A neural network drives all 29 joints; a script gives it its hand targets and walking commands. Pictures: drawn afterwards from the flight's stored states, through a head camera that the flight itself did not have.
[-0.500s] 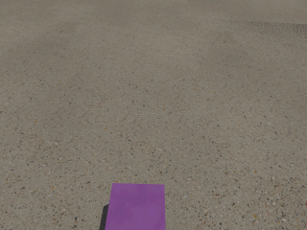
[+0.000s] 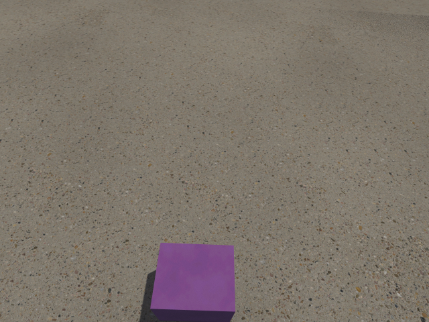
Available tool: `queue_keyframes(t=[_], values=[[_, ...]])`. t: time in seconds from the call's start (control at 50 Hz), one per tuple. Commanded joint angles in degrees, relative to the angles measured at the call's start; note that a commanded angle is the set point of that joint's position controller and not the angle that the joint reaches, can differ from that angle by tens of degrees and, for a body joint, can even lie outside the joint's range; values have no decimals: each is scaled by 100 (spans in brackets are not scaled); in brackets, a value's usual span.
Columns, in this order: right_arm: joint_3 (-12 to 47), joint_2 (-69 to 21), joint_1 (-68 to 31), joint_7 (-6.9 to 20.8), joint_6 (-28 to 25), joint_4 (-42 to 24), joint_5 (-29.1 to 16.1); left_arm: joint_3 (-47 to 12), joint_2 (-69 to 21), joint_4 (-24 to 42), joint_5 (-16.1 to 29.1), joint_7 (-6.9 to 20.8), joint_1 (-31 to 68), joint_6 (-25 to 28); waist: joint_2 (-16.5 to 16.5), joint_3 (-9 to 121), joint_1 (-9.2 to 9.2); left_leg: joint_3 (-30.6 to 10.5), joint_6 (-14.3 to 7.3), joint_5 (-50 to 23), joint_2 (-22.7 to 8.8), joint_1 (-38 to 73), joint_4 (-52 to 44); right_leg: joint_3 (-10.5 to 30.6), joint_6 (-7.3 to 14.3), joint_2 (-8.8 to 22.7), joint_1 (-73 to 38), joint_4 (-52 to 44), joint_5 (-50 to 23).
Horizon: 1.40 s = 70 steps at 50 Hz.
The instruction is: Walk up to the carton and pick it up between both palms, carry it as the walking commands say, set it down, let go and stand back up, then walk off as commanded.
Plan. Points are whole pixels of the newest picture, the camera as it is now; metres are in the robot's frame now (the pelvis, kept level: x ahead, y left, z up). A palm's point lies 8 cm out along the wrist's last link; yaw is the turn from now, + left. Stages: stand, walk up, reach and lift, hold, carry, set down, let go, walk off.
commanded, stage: walk up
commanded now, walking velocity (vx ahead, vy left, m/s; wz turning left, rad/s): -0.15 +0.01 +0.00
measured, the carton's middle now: (195, 284) +0.35 +0.05 -0.63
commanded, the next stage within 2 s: stand in 1.20 s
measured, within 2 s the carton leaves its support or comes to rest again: neither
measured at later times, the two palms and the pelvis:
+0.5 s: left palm out of the picture +0.01 +0.25 -0.12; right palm out of the picture -0.04 -0.22 -0.14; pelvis -0.06 +0.01 +0.01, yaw +0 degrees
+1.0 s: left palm out of the picture -0.09 +0.27 -0.14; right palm out of the picture -0.08 -0.15 -0.12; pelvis -0.07 +0.06 +0.02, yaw +0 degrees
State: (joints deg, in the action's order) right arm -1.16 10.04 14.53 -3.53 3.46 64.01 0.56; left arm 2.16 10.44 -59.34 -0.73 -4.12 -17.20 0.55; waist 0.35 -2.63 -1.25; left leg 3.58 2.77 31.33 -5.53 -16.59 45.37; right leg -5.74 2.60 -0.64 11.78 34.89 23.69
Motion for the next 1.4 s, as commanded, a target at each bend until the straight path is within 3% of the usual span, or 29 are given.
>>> queue_keyframes(t=[0.0, 0.04, 0.06, 0.08, 0.1, 0.12, 0.18, 0.2, 0.22, 0.26, 0.32, 0.34, 0.36, 0.4, 0.48, 0.5, 0.52, 0.56, 0.6, 0.62, 0.64, 0.66, 0.68, 0.7, 0.74, 0.88, 0.92, 1.06, 1.38], values=[[-42, 242, 606, 11, -66, -301, -4, 159, 872, 248, 8, -27, 23, -137, -996, -127, 288, -38, -133, -333, 108, -266, -365, 1283, 789, 1740, 81, -746, -5780], [-169, 716, 997, 32, -84, -252, 55, 212, 1010, 362, -52, -13, -289, -172, 81, 87, 188, 112, -271, -2488, -73, 230, -1612, 1504, 505, 1847, -18, -288, -5072], [-188, 851, 888, 44, -104, -395, 50, 180, 819, 423, 24, 9, -394, -169, 592, 374, 120, -447, -557, -4908, -630, 531, -1418, 890, 184, 1347, 272, 232, -4036], [-178, 904, 816, 68, -184, -491, 65, 198, 655, 395, 121, 53, -211, -201, 997, 639, 254, -1419, -1222, -6715, -1529, 814, -2090, 23, -346, 260, 638, 1245, -1176], [-249, 1047, 954, 53, -286, -445, 143, 224, 596, 455, 90, 41, 286, -284, 1216, 365, 518, -2030, -1743, -7423, -2040, 1024, -2356, 307, -502, -91, 1436, 2326, 1437], [-262, 1122, 903, 11, -248, -444, 112, 135, 422, 589, 104, 49, 388, -274, 1538, 388, 441, -1517, -1902, -7425, -1654, 700, -2315, 525, -390, 96, 1189, 2802, 1575], [-150, 925, 310, -22, -266, -765, 116, 80, 361, 265, 49, 153, 16, -318, 676, 68, 222, -1342, -1653, -6107, -1596, 451, -2343, 802, -314, 306, 1292, 2531, 938], [-105, 723, 189, 37, -302, -743, 135, 63, 281, 211, 10, 198, 94, -304, 643, 61, 137, -1218, -1420, -4199, -1266, 67, -2739, 723, -197, 352, 793, 1808, 469], [-114, 779, -14, 63, -329, -855, 146, 21, 192, 207, -32, 240, 57, -304, 891, -42, 104, -1117, -1366, -3781, -1207, 316, -2778, 600, -224, 310, 824, 1055, 571], [-145, 893, 132, 108, -313, -683, 156, -19, 355, 173, 7, 263, 126, -219, 1272, 56, 102, -1034, -1324, -4363, -1073, 455, -2706, 414, -269, 201, 331, 262, 328], [-133, 980, 222, 112, -386, -570, 72, 53, 504, 226, -11, 190, -104, -112, 571, 369, -73, -1028, -907, -5005, -1106, 590, -2134, 488, -269, 417, -295, -1359, -1140], [-216, 992, 59, 131, -376, -757, 0, 204, 1111, 283, 26, 156, 135, -63, -209, 289, 23, -598, -550, -4575, -546, -91, -1534, 839, -145, 952, -587, -1014, -3015], [-191, 764, 86, 139, -316, -727, -59, 195, 1154, 235, 44, 183, -63, -44, -869, 742, -131, 30, -275, -2587, 55, 96, -719, 1321, 514, 1609, -508, -960, -4686], [-151, 547, -99, 137, -130, -816, -16, 125, 979, 175, -63, 131, -122, -24, -1053, 520, -134, -86, -229, 420, 386, -467, 773, 2058, 1182, 2361, -152, -1298, -5122], [-7, 338, 195, 243, -144, -588, 83, 30, 740, 372, -91, 136, 666, -65, -1086, 102, 59, -290, -236, -258, 235, -485, 323, 1754, 758, 1719, 365, -2045, -1273], [14, 399, 203, 239, -131, -559, 80, 44, 836, 388, -116, 132, 768, -66, -1100, -85, 77, -174, -170, -307, 274, -346, 12, 1737, 713, 1701, 485, -2073, -1350], [-121, 709, 75, 218, -5, -619, 91, 189, 1319, 313, -175, 77, 274, -58, -583, -169, -236, -289, -118, -97, 310, -1022, 287, 2653, 882, 2381, -124, -2053, -1359], [-93, 621, 55, 209, -8, -771, 65, 228, 1382, 234, -66, 57, -1, -15, -469, 40, -205, -603, -99, -179, 69, -1198, 360, 2784, 1040, 2706, -338, -1993, -1896], [-63, 554, 130, 212, -155, -742, 15, 239, 1228, 190, -78, 123, 386, 2, -1002, 188, 37, -477, -180, -299, 180, -519, -616, 2182, 899, 2247, -65, -1863, -2116], [74, 210, 423, 230, -325, -667, 16, 129, 849, 90, -25, 188, 568, -40, -1337, 289, 324, -301, -217, -1073, 238, 632, -1870, 1300, 581, 1358, 329, -1647, -2033], [4, 435, 658, 227, -430, -528, -11, 103, 733, -79, -6, 250, 529, -61, -883, 379, 468, -95, -230, -2215, 253, 1400, -2904, 760, 204, 956, 512, -1465, -1812], [-77, 762, 768, 211, -456, -458, 53, 33, 451, -48, -21, 287, 306, -26, 16, 337, 335, -982, -299, -2299, -453, 1738, -3171, 349, -75, 576, 998, -1017, -1049], [-91, 997, 558, 191, -404, -453, 75, -17, 300, 29, 47, 287, 472, -79, 1566, -52, 197, -1746, -689, -2569, -1078, 939, -3457, 139, -395, 272, 814, -836, -571], [-55, 858, 397, 187, -391, -422, 106, -24, 378, -39, 39, 275, 556, -148, 1629, -341, 164, -1836, -792, -2334, -1054, 637, -3609, 357, -350, 303, 613, -630, -245], [-8, 723, 172, 132, -413, -347, 34, -49, 357, -258, -10, 288, 310, -134, 693, -458, 17, -1469, -919, -2668, -833, 615, -3481, 310, -275, 295, 195, -899, -629], [28, 464, 362, 129, -449, -19, 10, -178, 384, -746, -27, 245, 58, -38, 81, -594, 39, -848, -690, -2302, -290, 676, -3351, 476, -260, 628, -344, -1586, -1620], [41, 498, 500, 144, -474, 86, 26, -195, 312, -771, -8, 234, 4, -41, 472, -753, 32, -791, -667, -2144, -228, 549, -3388, 495, -297, 642, -407, -1553, -1638], [50, 308, 674, 118, -578, 256, 27, -187, 213, -898, -17, 181, -104, -15, -84, -610, 23, -721, -626, -3191, -203, 781, -3124, 530, -301, 714, -506, -1562, -1900], [-45, 351, 910, 51, -556, 370, -10, -161, 123, -856, -13, 119, -158, 8, 197, -436, 87, -504, -562, -4189, -160, 1119, -2882, 474, -267, 705, -406, -1384, -2503]])
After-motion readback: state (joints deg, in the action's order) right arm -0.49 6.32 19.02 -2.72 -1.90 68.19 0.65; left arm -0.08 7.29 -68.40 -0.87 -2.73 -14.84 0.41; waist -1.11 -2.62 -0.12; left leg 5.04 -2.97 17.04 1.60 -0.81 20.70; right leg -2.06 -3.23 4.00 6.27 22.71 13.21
